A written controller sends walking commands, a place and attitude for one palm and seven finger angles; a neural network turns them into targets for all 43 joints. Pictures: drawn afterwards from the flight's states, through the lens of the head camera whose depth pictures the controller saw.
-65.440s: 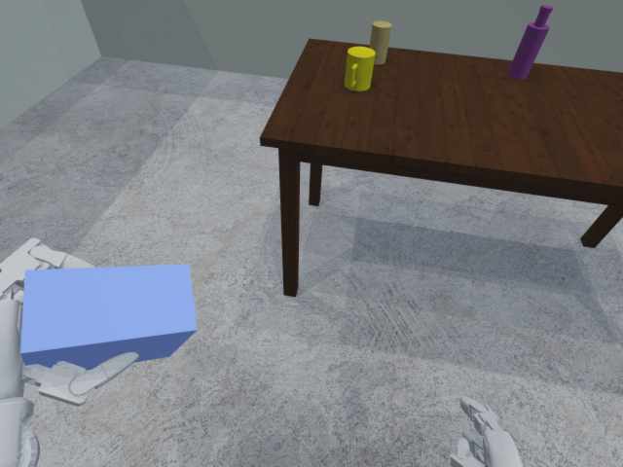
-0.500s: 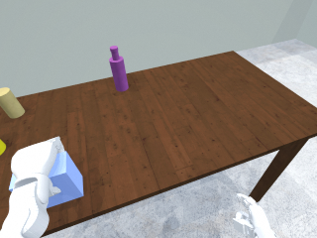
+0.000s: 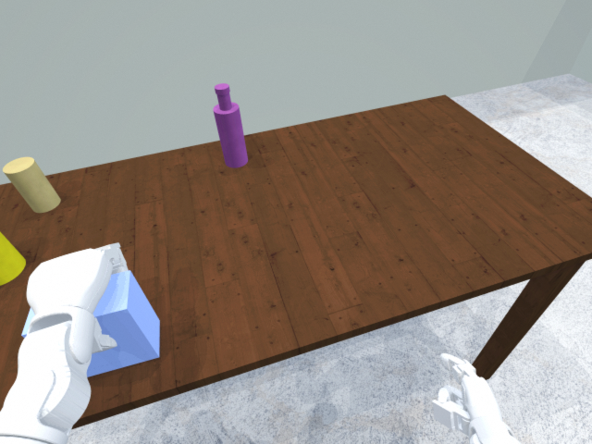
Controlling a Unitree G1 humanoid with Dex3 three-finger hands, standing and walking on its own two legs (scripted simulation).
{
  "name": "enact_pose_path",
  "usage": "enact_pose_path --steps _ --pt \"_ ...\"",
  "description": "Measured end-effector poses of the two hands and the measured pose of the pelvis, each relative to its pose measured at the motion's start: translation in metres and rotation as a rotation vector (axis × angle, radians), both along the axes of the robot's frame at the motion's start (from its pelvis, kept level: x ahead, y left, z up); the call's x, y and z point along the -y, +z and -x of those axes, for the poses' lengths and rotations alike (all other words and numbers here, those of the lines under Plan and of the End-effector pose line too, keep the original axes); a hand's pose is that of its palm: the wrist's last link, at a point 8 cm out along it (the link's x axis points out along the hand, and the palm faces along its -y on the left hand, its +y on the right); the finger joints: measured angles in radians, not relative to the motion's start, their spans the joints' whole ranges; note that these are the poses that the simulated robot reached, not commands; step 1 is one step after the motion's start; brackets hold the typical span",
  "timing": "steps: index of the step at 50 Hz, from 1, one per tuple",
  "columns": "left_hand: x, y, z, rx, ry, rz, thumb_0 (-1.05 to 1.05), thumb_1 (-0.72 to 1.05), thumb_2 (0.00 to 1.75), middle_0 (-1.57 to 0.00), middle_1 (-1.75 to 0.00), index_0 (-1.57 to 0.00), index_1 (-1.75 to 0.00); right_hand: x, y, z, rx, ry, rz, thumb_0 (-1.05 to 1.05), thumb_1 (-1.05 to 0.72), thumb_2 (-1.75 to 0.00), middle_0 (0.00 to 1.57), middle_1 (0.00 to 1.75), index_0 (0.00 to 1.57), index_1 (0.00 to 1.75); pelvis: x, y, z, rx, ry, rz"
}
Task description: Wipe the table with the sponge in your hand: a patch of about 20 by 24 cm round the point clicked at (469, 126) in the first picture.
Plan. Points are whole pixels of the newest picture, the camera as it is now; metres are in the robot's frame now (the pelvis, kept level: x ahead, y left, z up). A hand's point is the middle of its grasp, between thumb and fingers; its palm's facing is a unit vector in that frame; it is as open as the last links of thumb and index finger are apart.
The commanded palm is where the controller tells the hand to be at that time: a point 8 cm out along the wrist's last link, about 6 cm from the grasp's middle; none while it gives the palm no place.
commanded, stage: lift the sponge slowly off the table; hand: left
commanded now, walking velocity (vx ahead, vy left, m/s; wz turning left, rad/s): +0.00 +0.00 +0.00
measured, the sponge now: (107, 334) +0.23 +0.32 +0.01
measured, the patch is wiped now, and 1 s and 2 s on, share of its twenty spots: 1.00 1.00 1.00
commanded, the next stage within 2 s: bring the sponge back beside the body in 1.20 s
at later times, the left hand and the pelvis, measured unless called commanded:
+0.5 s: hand (83, 287) +0.24 +0.32 +0.12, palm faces +0.05 -0.06 -1.00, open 10.4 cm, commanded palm +0.21 +0.31 +0.19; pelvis -0.01 -0.01 +0.00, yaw +0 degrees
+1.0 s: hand (67, 270) +0.24 +0.32 +0.15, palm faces +0.10 -0.05 -0.99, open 10.4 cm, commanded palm +0.20 +0.32 +0.22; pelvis -0.03 +0.00 +0.00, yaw +0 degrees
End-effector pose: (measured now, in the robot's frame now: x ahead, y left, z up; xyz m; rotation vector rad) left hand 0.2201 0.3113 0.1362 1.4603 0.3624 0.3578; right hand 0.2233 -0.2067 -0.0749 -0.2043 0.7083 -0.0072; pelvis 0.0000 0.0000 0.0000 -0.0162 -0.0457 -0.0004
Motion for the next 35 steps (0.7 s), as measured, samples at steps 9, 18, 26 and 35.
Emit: enact_pose_path --steps 9,18,26,35 --pt "-0.002 0.014 0.002 0.003 0.011 -0.007 0.00 -0.55 1.01 -0.74 -1.31 -0.72 -1.39 0.007 0.003 0.002 0.014 -0.005 -0.002 0.01 -0.91 -0.90 0.20 0.30 0.20 0.30 0.004 0.000 0.004 0.008 -0.001 -0.003" --pt "0.000 0.023 0.004 0.014 -0.010 -0.013 0.00 -0.55 1.01 -0.75 -1.31 -0.73 -1.39 0.013 0.002 0.009 0.013 -0.009 0.014 0.01 -0.91 -0.90 0.20 0.30 0.20 0.30 0.006 0.001 0.010 0.018 0.005 -0.003" --pt "0.001 0.037 0.002 0.041 -0.008 -0.022 0.00 -0.55 1.01 -0.75 -1.31 -0.73 -1.39 0.011 0.001 0.015 0.014 -0.008 -0.003 0.02 -0.91 -0.90 0.20 0.30 0.20 0.30 0.007 0.001 0.015 0.023 0.001 -0.005" --pt "-0.005 0.048 0.006 0.041 0.006 -0.024 0.00 -0.56 1.01 -0.75 -1.31 -0.73 -1.39 0.010 0.002 0.018 0.022 -0.004 -0.008 0.02 -0.91 -0.90 0.20 0.30 0.20 0.30 0.007 0.000 0.019 0.026 0.000 -0.006"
